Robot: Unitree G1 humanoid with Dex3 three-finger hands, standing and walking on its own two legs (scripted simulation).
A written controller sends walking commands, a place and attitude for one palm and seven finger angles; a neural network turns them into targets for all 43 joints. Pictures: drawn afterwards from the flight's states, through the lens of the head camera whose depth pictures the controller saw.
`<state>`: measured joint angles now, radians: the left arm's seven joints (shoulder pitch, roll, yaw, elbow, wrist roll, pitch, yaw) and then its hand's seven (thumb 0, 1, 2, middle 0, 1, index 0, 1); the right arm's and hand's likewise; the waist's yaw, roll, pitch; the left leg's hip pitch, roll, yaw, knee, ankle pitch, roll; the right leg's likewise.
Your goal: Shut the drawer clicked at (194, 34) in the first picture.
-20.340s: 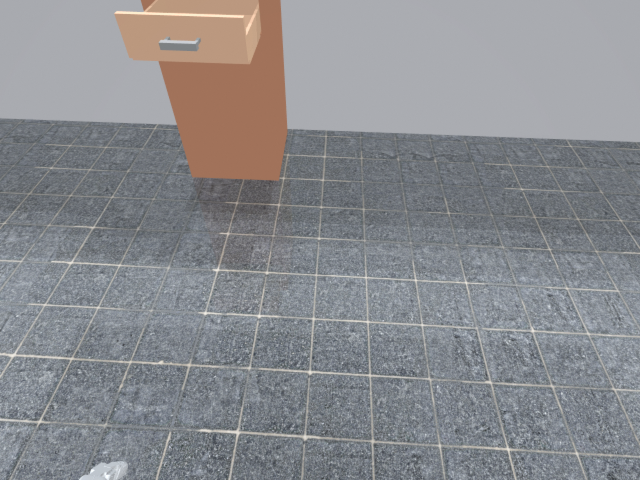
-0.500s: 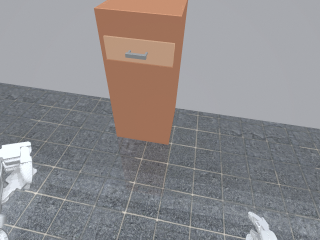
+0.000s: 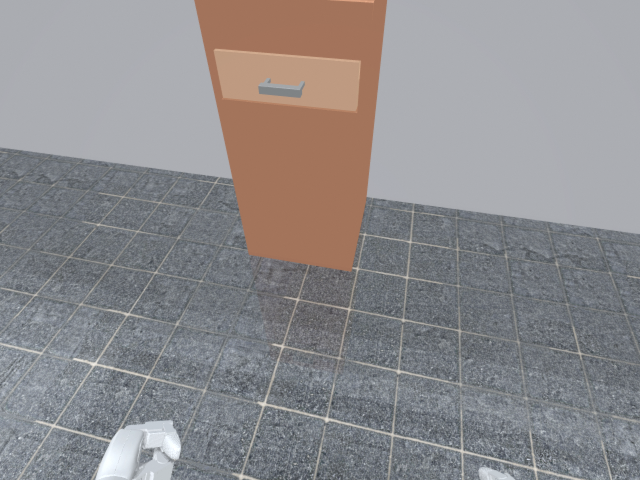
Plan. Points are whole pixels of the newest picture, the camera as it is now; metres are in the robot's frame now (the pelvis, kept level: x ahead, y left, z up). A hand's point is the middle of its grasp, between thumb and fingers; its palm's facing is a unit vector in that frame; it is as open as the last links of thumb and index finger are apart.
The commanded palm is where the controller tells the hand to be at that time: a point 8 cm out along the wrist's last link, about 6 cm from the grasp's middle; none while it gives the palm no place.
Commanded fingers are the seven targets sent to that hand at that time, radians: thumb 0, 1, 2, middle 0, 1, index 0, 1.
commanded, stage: let the arm hang, fingers relaxed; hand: left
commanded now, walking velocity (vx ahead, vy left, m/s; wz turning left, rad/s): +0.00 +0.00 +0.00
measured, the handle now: (282, 86) +1.04 +0.12 +0.01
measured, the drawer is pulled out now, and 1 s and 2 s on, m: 0.00 0.00 0.00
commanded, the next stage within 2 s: look to check the result in 0.90 s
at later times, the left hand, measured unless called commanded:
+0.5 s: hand out of the picture +0.00 +0.20 -0.15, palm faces +0.01 -0.97 -0.25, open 6.5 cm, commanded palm none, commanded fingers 0.00 0.90 0.90 -0.20 -0.30 -0.20 -0.30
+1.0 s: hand out of the picture +0.07 +0.19 -0.14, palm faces -0.01 -0.97 -0.24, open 7.4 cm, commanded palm none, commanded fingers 0.00 0.90 0.90 -0.20 -0.30 -0.20 -0.30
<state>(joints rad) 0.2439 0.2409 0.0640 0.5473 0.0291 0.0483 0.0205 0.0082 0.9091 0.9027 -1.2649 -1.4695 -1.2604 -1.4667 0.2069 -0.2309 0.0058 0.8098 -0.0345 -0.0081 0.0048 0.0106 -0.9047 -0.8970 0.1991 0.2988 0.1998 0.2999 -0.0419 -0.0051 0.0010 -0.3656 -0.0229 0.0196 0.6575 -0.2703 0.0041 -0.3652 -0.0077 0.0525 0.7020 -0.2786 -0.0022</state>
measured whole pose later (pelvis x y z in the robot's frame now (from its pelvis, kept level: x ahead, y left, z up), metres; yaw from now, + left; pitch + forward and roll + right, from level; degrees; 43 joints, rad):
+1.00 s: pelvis +0.03 +0.00 +0.03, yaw -1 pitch -1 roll +0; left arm 0.19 0.18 0.01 1.11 0.01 -0.01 0.02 0.00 0.91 0.90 -0.20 -0.30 -0.20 -0.30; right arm 0.22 -0.19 -0.02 1.11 -0.02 0.01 -0.02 0.00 -0.91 -0.90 0.20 0.30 0.20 0.30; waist -0.02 0.02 0.05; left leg -0.20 0.00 0.00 0.41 -0.19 0.00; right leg -0.19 0.02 0.05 0.43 -0.22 -0.01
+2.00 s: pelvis +0.05 -0.01 +0.03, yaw -1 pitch -1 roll +0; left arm 0.15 0.25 0.01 1.12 0.01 -0.01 0.02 0.01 0.91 0.90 -0.20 -0.30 -0.20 -0.30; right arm 0.17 -0.25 -0.02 1.13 -0.02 0.01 -0.02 0.00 -0.91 -0.90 0.20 0.30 0.20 0.30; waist -0.01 0.02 0.06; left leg -0.13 0.02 0.00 0.36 -0.20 -0.02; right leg -0.12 0.03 0.04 0.36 -0.22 -0.02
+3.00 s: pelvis +0.06 +0.00 +0.03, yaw -1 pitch -1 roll +0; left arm 0.12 0.29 0.01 1.12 0.01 -0.02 0.01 0.01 0.91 0.90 -0.21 -0.30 -0.20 -0.30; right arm 0.14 -0.29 -0.02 1.13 -0.01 0.00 -0.01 0.01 -0.91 -0.90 0.20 0.30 0.20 0.30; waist -0.02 0.01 0.06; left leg -0.12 0.01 0.00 0.33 -0.19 -0.01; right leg -0.10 0.02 0.05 0.33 -0.21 -0.01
